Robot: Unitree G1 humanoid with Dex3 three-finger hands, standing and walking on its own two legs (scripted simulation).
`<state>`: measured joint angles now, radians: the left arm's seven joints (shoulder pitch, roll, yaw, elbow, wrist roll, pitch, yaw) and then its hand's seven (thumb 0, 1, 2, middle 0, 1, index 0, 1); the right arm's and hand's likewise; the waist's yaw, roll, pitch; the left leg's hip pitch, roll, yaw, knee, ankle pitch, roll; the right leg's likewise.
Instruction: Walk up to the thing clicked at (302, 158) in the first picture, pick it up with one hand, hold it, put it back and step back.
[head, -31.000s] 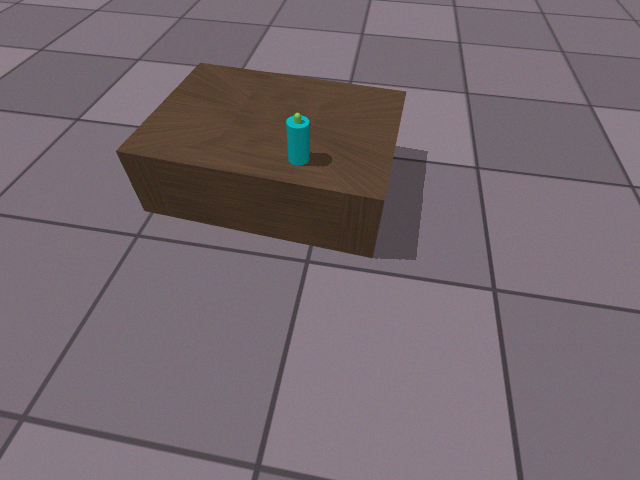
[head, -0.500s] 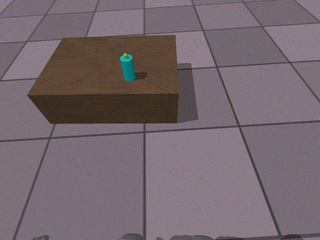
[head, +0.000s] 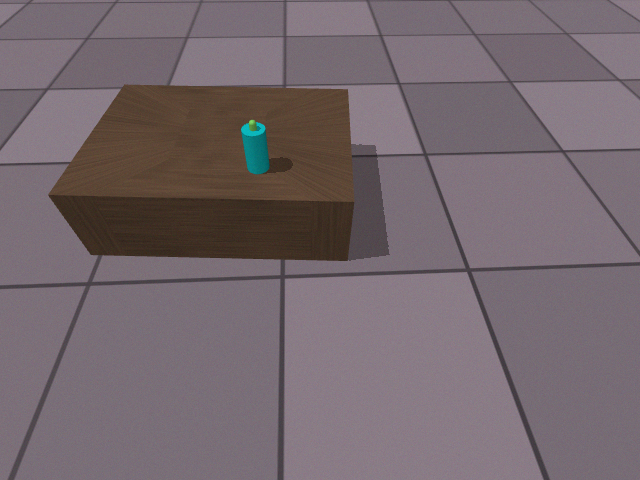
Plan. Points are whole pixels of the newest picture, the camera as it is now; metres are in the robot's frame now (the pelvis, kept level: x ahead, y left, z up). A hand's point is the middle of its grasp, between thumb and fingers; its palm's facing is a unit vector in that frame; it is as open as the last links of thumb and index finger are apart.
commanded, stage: step back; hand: left
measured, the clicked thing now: (255, 144) +1.16 +0.22 -0.33
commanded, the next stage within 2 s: stand in 0.40 s
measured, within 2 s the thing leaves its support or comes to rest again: neither
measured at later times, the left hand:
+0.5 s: hand (126, 475) +0.15 +0.27 -0.13, palm faces -0.03 -0.93 -0.36, open 7.4 cm
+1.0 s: hand out of the picture +0.08 +0.25 -0.13, palm faces -0.03 -0.94 -0.35, open 7.4 cm
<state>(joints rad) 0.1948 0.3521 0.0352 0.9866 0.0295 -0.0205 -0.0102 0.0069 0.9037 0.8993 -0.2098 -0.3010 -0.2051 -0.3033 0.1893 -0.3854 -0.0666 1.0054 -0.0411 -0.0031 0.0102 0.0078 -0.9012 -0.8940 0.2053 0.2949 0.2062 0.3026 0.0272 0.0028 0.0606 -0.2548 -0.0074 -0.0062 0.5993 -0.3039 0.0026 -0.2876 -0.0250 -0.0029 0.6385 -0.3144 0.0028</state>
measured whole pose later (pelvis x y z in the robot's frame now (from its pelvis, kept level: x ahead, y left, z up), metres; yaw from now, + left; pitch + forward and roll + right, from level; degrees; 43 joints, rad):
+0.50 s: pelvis +0.03 +0.01 +0.01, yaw -2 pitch -2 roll +0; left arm 0.06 0.36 0.01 1.06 0.00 -0.02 0.01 0.01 0.91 0.90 -0.21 -0.30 -0.20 -0.30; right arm 0.05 -0.34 -0.03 1.08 -0.01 -0.01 0.00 0.01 -0.90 -0.89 0.21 0.29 0.21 0.30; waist 0.01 0.00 0.07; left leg -0.13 0.00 0.02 0.46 -0.29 0.01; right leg -0.16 -0.01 0.03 0.46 -0.26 0.02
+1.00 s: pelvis +0.01 +0.00 +0.02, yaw -1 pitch -3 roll +0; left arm 0.11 0.35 0.00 1.16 0.01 -0.01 0.00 0.01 0.91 0.90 -0.21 -0.30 -0.20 -0.30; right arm 0.10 -0.35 -0.02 1.15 -0.01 -0.01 0.01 0.01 -0.90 -0.89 0.21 0.29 0.21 0.30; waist 0.00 0.01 0.06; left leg -0.08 0.01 0.01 0.30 -0.17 -0.01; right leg -0.11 0.00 0.01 0.32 -0.16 0.00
